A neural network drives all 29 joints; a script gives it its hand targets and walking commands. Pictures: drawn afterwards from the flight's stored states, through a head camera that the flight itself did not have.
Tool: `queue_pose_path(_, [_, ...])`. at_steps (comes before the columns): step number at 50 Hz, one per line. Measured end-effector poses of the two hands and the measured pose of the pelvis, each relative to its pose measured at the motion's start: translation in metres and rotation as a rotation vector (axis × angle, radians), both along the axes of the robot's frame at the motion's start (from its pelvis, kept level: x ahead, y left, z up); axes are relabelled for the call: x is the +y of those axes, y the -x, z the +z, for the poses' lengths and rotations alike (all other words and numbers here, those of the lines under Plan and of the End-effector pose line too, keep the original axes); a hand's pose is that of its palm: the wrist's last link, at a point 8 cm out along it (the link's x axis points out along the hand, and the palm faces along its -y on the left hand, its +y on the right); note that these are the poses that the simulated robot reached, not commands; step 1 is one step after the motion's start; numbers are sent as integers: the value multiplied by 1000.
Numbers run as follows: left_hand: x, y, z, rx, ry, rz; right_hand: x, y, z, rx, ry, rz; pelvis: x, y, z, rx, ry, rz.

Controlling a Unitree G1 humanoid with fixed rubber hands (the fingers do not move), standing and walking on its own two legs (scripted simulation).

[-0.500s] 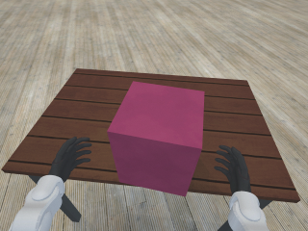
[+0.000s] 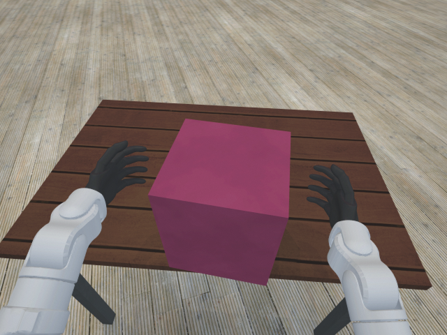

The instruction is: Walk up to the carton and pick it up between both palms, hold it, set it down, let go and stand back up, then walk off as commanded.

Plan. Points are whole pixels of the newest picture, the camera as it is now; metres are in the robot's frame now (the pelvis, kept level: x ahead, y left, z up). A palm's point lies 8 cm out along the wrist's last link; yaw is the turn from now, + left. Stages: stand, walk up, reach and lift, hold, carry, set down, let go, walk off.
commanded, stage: reach and lift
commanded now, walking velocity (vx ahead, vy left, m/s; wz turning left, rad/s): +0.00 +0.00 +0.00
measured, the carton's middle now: (226, 203) +0.37 +0.02 +0.03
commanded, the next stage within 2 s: none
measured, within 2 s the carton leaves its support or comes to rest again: neither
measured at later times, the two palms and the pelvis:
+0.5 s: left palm (108, 141) +0.38 +0.22 +0.18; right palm (336, 170) +0.36 -0.16 +0.15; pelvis +0.01 +0.00 +0.00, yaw +0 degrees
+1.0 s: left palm (124, 136) +0.41 +0.21 +0.16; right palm (329, 169) +0.38 -0.16 +0.13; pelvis +0.01 +0.01 +0.01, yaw +0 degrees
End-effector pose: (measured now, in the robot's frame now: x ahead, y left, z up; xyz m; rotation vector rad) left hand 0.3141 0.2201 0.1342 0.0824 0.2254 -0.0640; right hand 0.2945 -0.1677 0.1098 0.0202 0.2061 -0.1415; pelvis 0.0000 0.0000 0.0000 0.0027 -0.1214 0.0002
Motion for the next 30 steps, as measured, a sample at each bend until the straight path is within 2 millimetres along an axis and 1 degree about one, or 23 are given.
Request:
queue_pose_path(7, [0, -21, 1, 58, -6, 1, -1, -19, 10, -11, -8, -2, 0, -4, 1, 10, 0, 0])
queue_pose_path(13, [1, -34, 13, 39, -22, 0, 1, -35, 24, -47, -10, 9, 0, -9, 2, 21, 0, 0])
queue_pose_path(22, [1, -54, 36, 17, -34, -6, 2, -56, 33, -32, -3, 15, 1, -11, 4, 29, 2, 0])
queue_pose_path(30, [3, -75, 52, 16, -32, 11, 4, -74, 50, -45, 1, 16, 2, -10, 4, 29, 3, 0])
